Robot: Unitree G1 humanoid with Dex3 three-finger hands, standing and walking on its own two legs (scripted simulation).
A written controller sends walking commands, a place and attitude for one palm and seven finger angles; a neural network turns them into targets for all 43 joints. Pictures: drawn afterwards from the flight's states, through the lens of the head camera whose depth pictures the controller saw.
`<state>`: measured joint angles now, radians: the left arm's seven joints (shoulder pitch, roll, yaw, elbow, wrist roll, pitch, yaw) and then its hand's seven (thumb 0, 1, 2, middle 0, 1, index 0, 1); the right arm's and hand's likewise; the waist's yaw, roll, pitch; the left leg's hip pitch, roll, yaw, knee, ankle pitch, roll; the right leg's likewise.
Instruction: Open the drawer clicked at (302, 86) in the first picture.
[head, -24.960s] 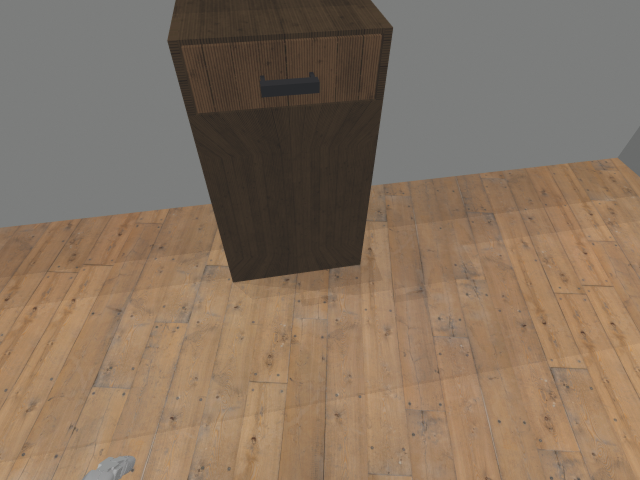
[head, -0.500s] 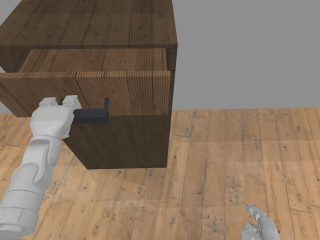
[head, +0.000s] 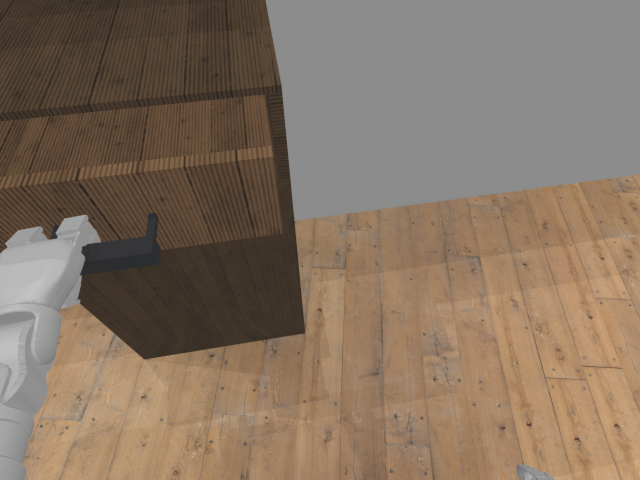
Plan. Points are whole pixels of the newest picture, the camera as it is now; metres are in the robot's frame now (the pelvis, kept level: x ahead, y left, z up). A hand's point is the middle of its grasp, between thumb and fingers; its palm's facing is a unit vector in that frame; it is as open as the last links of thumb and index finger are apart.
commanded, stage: pull the drawer open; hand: left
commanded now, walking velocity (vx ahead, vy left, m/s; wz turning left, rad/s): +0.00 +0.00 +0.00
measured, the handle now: (103, 242) +0.39 +0.30 +0.06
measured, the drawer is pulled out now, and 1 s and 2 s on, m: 0.12 0.28 0.30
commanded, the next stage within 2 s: open the thumb to release the handle in 1.76 s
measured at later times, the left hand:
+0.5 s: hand (45, 388) +0.21 +0.31 +0.04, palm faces +0.00 -0.06 -1.00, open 6.0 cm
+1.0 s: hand (34, 429) +0.17 +0.30 +0.04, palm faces +0.01 -0.01 -1.00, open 6.0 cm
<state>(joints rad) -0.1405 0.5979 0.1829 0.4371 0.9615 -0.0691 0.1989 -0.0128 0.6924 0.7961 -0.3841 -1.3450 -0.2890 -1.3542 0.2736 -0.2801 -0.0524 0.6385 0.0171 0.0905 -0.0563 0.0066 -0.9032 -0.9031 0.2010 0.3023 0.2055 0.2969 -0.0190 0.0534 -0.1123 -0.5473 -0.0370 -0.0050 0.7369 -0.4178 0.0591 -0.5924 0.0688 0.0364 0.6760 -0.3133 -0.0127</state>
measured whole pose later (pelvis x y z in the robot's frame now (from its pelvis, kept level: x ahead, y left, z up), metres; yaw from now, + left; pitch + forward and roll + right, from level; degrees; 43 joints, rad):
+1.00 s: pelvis +0.01 +0.00 +0.00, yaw +3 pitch +9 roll -2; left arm 0.45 0.48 0.12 -0.11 0.96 -0.03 0.34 -0.01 0.67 0.81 -0.41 -1.35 -0.36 -1.35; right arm 0.11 -0.23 -0.01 0.64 -0.03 0.05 -0.05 0.01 -0.90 -0.90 0.20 0.30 0.21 0.30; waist 0.09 0.06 -0.09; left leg -0.47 -0.06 -0.05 0.77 -0.45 0.05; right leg -0.51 0.05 -0.01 0.72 -0.37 -0.02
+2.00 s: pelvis +0.01 +0.01 -0.01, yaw +2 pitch +10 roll -2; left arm 0.62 0.50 0.14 -0.25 0.96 -0.02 0.37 -0.03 0.61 0.76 -0.38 -1.32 -0.34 -1.31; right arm 0.10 -0.22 0.00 0.60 -0.02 0.06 -0.02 0.01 -0.90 -0.90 0.20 0.30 0.21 0.30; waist 0.11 0.07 -0.10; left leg -0.50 -0.06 -0.03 0.82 -0.48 0.07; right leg -0.53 0.05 0.00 0.76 -0.39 0.00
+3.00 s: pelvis -0.01 -0.03 +0.01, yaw +3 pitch +4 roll +0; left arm 0.37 0.53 0.16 -0.07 0.92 -0.05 0.26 0.00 -0.49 0.30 -0.32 -1.20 -0.35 -1.23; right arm 0.09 -0.25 -0.01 0.66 0.00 0.02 -0.09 0.01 -0.90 -0.90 0.20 0.30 0.21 0.30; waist 0.10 0.07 -0.06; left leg -0.37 -0.04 -0.04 0.68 -0.39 0.02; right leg -0.42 0.06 -0.01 0.67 -0.32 -0.05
